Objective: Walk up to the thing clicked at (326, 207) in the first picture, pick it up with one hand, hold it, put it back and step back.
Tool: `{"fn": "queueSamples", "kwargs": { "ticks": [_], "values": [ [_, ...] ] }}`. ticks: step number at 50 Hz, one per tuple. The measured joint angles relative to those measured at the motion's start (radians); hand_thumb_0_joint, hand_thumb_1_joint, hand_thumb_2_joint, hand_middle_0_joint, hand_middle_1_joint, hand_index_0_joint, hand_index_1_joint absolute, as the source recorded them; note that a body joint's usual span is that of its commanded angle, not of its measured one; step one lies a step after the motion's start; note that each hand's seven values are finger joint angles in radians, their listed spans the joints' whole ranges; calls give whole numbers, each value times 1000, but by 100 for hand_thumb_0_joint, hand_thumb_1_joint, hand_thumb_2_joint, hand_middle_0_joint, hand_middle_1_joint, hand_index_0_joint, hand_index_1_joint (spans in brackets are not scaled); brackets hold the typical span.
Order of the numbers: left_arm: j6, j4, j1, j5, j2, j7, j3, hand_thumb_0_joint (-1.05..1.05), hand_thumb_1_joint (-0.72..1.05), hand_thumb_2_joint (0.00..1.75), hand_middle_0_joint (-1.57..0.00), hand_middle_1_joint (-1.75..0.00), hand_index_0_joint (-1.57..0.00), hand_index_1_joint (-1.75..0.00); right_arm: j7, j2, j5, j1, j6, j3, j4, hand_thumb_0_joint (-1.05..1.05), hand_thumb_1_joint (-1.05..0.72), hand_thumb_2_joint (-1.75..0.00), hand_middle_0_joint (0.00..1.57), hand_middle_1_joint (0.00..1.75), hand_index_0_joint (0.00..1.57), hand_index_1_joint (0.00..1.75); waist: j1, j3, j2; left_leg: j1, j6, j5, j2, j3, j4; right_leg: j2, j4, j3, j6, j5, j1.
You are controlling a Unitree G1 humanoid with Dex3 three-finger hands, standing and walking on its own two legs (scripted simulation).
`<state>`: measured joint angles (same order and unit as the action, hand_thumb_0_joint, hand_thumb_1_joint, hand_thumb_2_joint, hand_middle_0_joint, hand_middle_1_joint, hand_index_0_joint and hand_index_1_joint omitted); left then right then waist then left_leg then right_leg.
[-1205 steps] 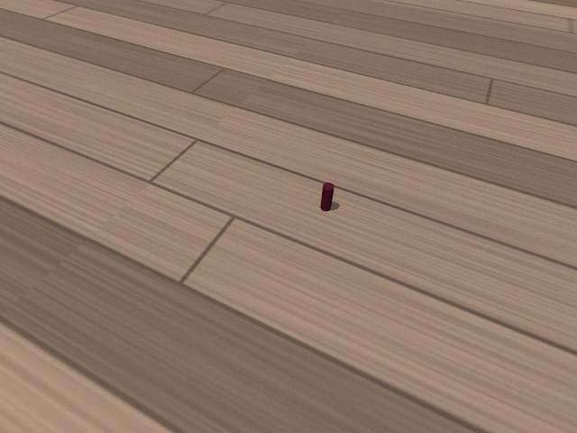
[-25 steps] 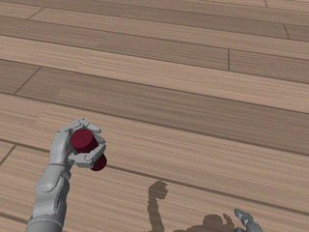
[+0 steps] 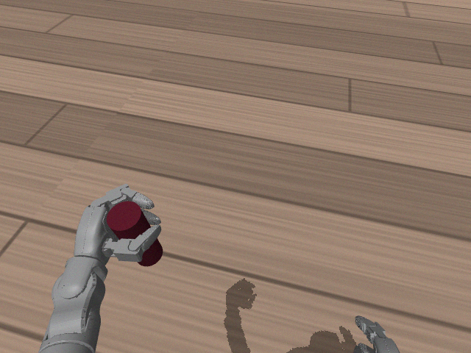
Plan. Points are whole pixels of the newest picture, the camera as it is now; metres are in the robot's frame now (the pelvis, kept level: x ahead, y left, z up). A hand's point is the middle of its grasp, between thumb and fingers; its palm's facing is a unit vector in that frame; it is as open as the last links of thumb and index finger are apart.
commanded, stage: hold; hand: left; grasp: from the side
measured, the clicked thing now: (138, 236) +0.32 +0.18 +0.02
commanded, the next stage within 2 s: crouch in 1.58 s
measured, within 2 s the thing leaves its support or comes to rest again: neither
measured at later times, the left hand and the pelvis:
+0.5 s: hand (138, 224) +0.32 +0.17 +0.06, palm faces -0.04 -1.00 +0.01, open 6.9 cm; pelvis +0.00 +0.00 +0.00, yaw +0 degrees
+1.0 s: hand (141, 223) +0.32 +0.17 +0.05, palm faces -0.05 -1.00 +0.01, open 6.9 cm; pelvis +0.00 +0.00 +0.00, yaw +0 degrees
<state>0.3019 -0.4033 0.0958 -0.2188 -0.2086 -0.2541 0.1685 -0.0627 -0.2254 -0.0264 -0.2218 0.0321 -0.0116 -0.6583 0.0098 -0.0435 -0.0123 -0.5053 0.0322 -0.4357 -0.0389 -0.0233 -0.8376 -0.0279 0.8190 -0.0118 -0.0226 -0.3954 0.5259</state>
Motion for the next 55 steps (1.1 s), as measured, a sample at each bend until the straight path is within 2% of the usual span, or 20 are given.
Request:
{"fn": "queueSamples", "kwargs": {
  "ticks": [55],
  "values": [
    [14,-40,36,24,8,27,-24,2,-2,107,-85,-108,-92,-107,23,2,7,-19,4,-8,-11,1,-90,-89,20,30,20,30,6,-1,-2,-6,-5,1,-1,4,-5,1,-7,5,-5,9,3]
  ]
}}
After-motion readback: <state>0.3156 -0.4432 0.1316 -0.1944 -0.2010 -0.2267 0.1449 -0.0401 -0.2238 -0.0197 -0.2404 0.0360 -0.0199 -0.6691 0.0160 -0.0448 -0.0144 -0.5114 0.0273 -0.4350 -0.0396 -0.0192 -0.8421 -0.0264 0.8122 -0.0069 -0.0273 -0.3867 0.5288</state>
